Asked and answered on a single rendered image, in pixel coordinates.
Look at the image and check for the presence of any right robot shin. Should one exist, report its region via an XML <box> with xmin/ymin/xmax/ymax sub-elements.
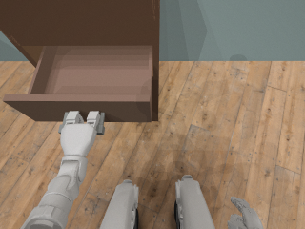
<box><xmin>177</xmin><ymin>175</ymin><xmax>200</xmax><ymax>229</ymax></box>

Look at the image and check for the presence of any robot left hand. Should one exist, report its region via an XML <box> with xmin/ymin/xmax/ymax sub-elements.
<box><xmin>60</xmin><ymin>111</ymin><xmax>101</xmax><ymax>157</ymax></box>

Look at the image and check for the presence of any drawer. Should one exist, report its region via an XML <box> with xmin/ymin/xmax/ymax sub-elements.
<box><xmin>2</xmin><ymin>45</ymin><xmax>153</xmax><ymax>123</ymax></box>

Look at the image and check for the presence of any left robot forearm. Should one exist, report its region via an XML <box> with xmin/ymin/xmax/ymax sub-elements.
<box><xmin>20</xmin><ymin>155</ymin><xmax>88</xmax><ymax>229</ymax></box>

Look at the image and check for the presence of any cabinet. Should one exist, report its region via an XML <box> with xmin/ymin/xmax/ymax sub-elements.
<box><xmin>0</xmin><ymin>0</ymin><xmax>160</xmax><ymax>121</ymax></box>

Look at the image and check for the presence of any robot right thigh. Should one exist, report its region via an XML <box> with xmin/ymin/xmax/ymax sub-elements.
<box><xmin>175</xmin><ymin>178</ymin><xmax>215</xmax><ymax>229</ymax></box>

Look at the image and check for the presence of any robot right hand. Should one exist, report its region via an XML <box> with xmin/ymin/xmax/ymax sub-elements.
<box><xmin>227</xmin><ymin>197</ymin><xmax>264</xmax><ymax>229</ymax></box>

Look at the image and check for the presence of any handle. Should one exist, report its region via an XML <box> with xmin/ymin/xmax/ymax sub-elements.
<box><xmin>58</xmin><ymin>112</ymin><xmax>105</xmax><ymax>135</ymax></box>

